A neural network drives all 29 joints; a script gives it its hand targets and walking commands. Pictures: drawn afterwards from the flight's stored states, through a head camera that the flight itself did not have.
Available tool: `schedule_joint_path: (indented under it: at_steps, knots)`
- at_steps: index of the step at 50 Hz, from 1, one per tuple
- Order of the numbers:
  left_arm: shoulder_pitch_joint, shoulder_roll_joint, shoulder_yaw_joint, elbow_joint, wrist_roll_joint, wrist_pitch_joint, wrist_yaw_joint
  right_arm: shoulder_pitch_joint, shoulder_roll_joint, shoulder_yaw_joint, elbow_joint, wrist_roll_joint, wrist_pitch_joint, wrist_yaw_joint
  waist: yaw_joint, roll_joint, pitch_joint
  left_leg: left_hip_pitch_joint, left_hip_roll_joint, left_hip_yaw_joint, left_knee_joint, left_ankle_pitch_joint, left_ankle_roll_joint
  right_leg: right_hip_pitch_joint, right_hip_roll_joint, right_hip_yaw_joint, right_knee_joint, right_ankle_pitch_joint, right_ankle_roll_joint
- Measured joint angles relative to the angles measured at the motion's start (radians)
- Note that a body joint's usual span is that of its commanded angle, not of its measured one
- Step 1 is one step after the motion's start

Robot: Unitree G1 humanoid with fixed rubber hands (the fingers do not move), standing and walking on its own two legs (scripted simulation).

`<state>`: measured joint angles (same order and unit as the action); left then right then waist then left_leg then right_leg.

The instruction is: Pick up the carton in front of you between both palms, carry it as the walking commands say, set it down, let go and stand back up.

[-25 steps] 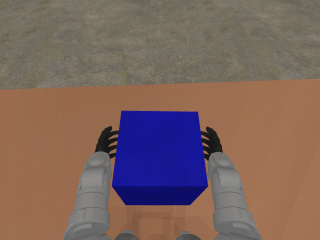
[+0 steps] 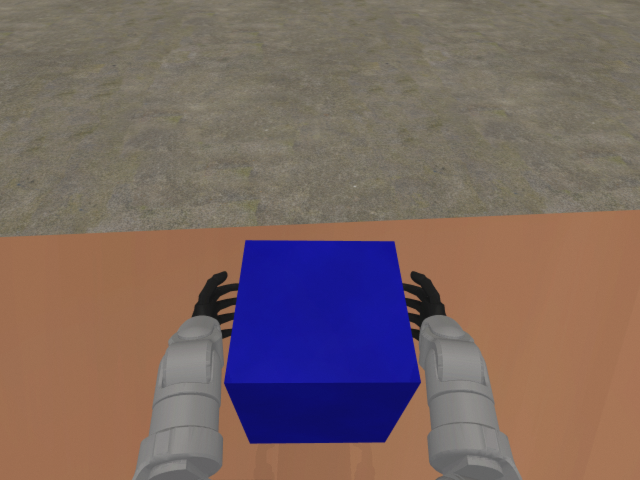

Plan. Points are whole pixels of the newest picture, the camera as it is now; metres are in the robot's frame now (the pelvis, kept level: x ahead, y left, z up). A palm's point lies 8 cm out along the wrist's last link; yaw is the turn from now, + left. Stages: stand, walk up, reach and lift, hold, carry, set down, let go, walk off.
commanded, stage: reach and lift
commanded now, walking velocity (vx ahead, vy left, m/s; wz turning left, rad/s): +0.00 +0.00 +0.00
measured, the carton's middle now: (319, 346) +0.31 +0.00 -0.04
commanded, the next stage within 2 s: hold in 0.74 s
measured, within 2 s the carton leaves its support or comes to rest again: neither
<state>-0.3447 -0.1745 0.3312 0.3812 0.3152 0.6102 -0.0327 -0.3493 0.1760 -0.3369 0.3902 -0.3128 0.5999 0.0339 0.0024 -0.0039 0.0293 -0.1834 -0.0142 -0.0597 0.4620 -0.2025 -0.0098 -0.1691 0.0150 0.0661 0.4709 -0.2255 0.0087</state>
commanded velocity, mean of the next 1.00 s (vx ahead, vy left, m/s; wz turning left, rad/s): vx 0.00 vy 0.00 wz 0.00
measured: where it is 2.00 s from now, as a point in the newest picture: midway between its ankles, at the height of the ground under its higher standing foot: outside the picture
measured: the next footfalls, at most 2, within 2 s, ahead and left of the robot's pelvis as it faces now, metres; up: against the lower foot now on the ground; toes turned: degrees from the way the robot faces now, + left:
none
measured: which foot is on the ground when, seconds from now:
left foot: down 0.00-1.00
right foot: down 0.00-1.00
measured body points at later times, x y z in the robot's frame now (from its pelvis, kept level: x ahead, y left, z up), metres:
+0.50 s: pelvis +0.02 +0.00 +0.01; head +0.00 +0.00 +0.46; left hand +0.32 +0.15 +0.03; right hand +0.33 -0.15 +0.03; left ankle +0.04 +0.13 -0.74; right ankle +0.02 -0.13 -0.74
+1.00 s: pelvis +0.01 +0.00 +0.01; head -0.03 +0.00 +0.46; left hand +0.31 +0.15 +0.05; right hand +0.31 -0.15 +0.05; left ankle +0.04 +0.13 -0.74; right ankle +0.02 -0.13 -0.74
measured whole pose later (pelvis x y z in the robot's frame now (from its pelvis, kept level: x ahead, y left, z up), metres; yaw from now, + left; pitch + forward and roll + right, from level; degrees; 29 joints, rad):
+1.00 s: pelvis +0.01 +0.00 +0.01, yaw +0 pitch -8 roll +0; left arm -0.24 -0.15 0.20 0.19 0.26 0.77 -0.02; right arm -0.25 0.15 -0.21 0.19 -0.26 0.76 0.02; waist 0.00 0.00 0.04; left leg -0.03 -0.01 -0.06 0.34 -0.17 -0.01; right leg -0.02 0.01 0.07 0.35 -0.19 0.01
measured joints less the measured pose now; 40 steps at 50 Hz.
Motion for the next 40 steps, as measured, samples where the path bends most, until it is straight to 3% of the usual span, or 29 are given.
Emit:
schedule_joint_path:
  at_steps: [40]
  knots:
    - [0.098,0.026,-0.121,-0.166,-0.046,0.097,0.014,0.097,-0.026,0.12,-0.167,0.043,0.099,-0.012,0.0,0.001,0.013,0.121,0.004,-0.002,-0.109,0.022,-0.001,0.123,-0.002,0.001,-0.113,0.024,-0.001]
